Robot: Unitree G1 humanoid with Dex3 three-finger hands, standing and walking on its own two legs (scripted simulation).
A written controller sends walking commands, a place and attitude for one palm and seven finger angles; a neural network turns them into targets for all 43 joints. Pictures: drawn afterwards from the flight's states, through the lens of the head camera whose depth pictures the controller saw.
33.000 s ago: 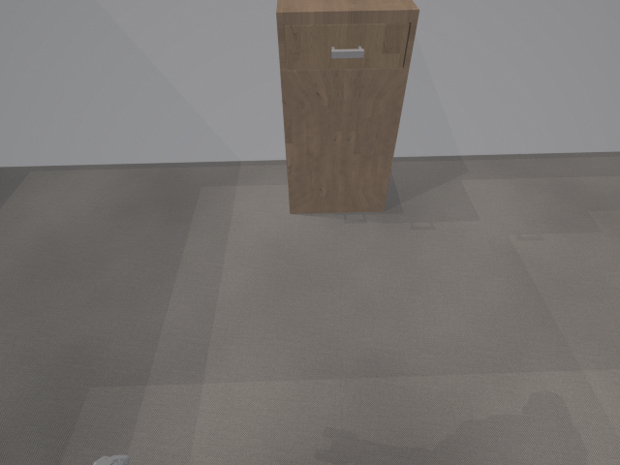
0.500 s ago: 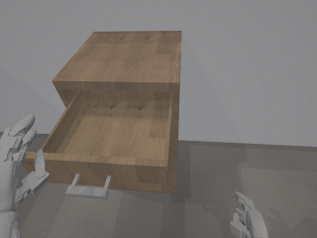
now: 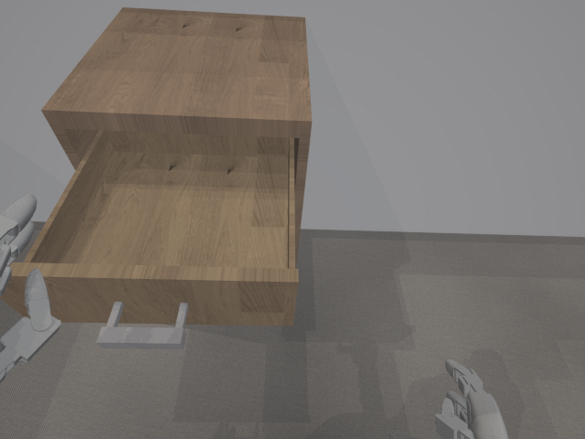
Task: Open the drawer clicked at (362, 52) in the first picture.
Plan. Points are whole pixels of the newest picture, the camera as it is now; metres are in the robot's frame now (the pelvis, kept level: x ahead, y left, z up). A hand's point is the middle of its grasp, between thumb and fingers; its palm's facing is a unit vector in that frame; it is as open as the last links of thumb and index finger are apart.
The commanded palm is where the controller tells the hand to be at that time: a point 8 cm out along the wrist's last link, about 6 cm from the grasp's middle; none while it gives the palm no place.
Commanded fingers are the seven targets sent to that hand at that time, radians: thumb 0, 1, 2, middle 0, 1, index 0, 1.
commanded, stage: step back with the hand held close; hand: left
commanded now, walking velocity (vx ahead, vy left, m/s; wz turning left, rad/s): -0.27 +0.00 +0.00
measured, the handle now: (146, 323) +0.27 +0.21 +0.00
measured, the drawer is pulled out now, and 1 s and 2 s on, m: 0.29 0.29 0.29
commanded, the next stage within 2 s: stop stepping back and stand still in 0.80 s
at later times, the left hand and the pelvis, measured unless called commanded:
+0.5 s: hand out of the picture +0.11 +0.23 +0.17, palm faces +0.38 -0.81 -0.45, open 7.4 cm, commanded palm +0.04 +0.28 +0.19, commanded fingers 0.00 0.90 0.90 -0.20 -0.30 -0.20 -0.30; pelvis -0.09 +0.00 -0.01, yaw +0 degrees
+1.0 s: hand out of the picture -0.01 +0.22 +0.17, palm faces +0.33 -0.83 -0.44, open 7.4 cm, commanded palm -0.08 +0.27 +0.19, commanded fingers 0.00 0.90 0.90 -0.20 -0.30 -0.20 -0.30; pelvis -0.21 -0.01 +0.00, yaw +0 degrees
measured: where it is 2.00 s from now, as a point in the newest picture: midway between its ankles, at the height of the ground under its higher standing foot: outside the picture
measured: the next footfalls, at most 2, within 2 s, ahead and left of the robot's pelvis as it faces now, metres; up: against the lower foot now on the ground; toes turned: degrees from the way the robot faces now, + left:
right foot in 0.60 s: -0.07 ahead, -0.12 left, +0.00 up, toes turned -2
left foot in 0.94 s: -0.21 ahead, +0.09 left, +0.00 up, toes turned +1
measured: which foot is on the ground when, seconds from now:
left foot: down 0.00-0.66, up 0.68-0.92, down 0.94-1.00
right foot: down 0.00-0.46, up 0.48-0.58, down 0.60-0.96, up 0.98-1.00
